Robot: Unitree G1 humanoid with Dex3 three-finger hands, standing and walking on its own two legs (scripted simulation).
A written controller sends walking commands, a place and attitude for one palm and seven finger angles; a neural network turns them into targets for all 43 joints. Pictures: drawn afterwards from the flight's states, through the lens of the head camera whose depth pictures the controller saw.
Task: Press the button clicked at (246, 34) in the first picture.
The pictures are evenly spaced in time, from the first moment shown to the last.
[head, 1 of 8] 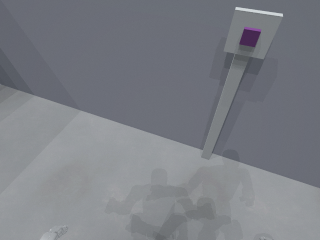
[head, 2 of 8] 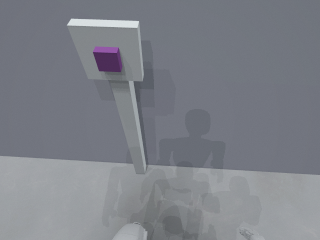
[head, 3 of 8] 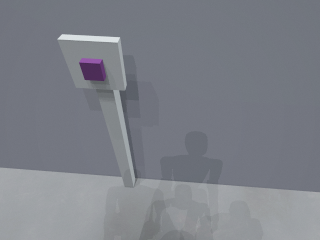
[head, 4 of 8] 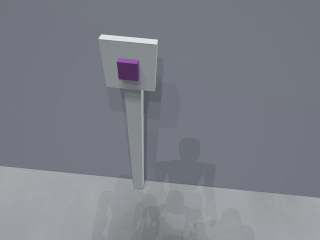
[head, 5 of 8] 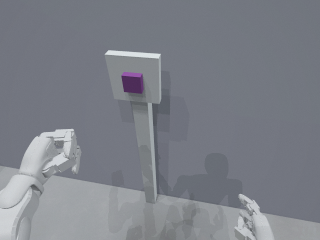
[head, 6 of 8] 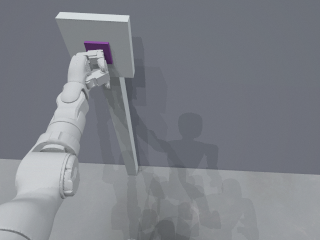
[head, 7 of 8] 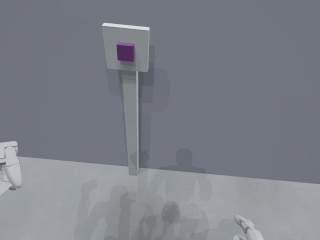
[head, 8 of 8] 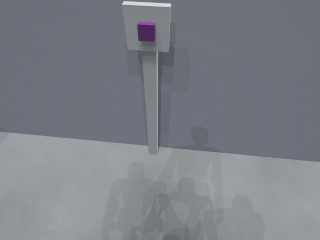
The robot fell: no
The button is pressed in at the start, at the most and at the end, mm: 0 13 0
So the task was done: yes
